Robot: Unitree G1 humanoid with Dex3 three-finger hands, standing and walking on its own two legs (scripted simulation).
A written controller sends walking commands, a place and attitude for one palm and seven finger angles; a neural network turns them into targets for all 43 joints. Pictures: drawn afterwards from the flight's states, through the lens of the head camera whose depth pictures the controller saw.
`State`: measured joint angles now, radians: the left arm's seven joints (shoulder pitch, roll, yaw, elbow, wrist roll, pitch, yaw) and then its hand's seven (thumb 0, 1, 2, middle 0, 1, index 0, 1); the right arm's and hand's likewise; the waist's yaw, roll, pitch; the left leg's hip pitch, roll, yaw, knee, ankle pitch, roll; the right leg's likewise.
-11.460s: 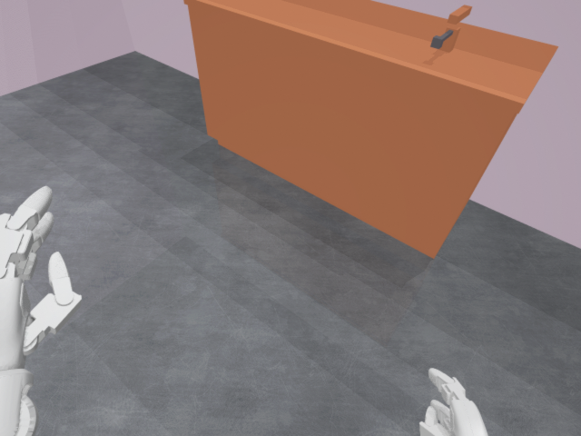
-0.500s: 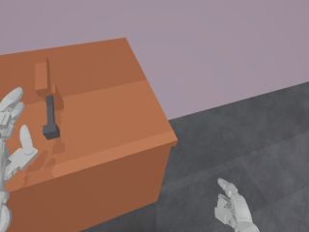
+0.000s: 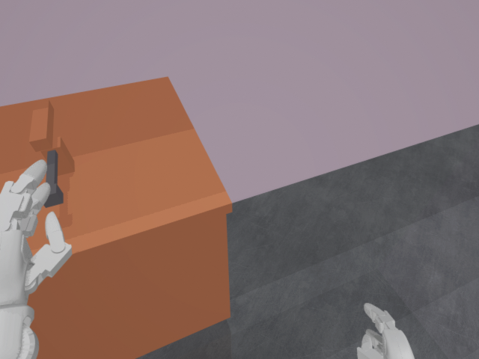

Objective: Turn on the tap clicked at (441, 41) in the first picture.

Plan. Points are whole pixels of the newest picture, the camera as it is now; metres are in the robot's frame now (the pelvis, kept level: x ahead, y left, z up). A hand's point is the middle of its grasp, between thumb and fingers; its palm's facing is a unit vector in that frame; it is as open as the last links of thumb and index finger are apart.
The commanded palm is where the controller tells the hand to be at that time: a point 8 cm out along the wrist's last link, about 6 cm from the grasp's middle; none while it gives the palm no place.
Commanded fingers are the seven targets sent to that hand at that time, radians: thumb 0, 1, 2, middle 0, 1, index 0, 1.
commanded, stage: come to a stop and stand still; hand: left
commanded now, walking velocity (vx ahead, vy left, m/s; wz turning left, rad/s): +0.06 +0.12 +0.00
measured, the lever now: (51, 195) +0.35 +0.36 +0.09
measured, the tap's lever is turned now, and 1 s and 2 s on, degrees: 0 0 0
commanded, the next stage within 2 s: look again from close up in 1.08 s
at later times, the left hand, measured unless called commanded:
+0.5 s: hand (9, 254) +0.20 +0.30 +0.16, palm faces +0.46 -0.82 -0.34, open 7.4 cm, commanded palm +0.15 +0.33 +0.18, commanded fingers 0.00 0.90 0.90 -0.20 -0.30 -0.20 -0.30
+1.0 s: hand out of the picture +0.23 +0.33 +0.17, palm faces +0.38 -0.84 -0.40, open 7.4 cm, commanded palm +0.17 +0.37 +0.18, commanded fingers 0.00 0.90 0.90 -0.20 -0.30 -0.20 -0.30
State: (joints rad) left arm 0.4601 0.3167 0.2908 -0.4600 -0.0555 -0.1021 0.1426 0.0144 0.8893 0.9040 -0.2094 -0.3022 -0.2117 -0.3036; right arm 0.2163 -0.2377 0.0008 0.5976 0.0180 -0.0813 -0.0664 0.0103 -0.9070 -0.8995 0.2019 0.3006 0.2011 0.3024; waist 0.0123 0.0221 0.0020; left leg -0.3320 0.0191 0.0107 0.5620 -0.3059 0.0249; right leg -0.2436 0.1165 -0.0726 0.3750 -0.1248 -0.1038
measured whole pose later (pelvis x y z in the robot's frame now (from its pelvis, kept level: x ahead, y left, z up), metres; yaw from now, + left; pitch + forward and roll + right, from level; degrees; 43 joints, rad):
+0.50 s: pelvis +0.01 +0.04 +0.00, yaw +3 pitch -2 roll -1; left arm 0.46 0.33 0.30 -0.46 -0.06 -0.15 0.14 0.02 0.89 0.90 -0.21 -0.30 -0.21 -0.30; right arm 0.19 -0.21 0.01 0.61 0.02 -0.08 -0.05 0.01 -0.91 -0.90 0.20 0.30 0.20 0.30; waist 0.05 0.01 0.03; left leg -0.13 -0.06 -0.02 0.44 -0.28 0.06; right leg -0.22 0.03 -0.08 0.39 -0.14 -0.05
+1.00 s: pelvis +0.03 +0.09 +0.00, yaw +3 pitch -1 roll -1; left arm 0.49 0.38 0.35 -0.56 -0.06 -0.17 0.11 0.02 0.89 0.90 -0.21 -0.30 -0.21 -0.30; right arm 0.19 -0.20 -0.01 0.57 0.01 -0.05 -0.02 0.01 -0.91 -0.90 0.20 0.30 0.20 0.30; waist 0.02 0.00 0.08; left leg -0.11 -0.10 -0.01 0.44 -0.30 0.09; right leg -0.22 -0.01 -0.06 0.43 -0.19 0.00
